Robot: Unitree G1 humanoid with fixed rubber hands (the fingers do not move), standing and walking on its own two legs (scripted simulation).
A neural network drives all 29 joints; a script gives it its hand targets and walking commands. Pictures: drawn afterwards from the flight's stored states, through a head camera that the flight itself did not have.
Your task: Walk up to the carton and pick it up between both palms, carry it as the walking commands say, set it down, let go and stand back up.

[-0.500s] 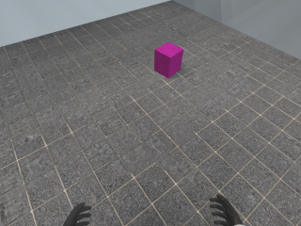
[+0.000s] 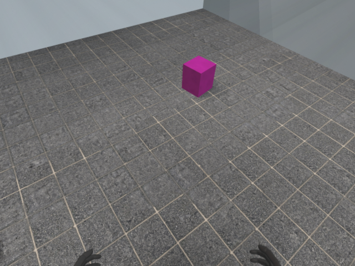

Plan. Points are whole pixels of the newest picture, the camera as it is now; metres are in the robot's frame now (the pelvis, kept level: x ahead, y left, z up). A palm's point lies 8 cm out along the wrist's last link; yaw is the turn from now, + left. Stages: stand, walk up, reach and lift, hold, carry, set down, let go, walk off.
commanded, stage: stand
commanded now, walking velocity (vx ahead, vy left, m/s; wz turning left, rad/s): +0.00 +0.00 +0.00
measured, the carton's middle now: (198, 76) +1.70 -0.24 -0.63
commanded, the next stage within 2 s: walk up in 1.36 s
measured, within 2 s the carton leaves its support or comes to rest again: neither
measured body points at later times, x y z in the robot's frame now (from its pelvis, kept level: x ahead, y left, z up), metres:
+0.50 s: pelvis +0.01 +0.00 +0.00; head +0.01 +0.00 +0.45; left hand +0.10 +0.23 -0.12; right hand +0.11 -0.23 -0.12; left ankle +0.01 +0.12 -0.72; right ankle +0.01 -0.12 -0.72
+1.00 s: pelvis +0.02 -0.01 +0.01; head +0.02 -0.01 +0.46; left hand +0.09 +0.23 -0.13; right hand +0.07 -0.24 -0.13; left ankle +0.01 +0.12 -0.72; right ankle +0.01 -0.12 -0.72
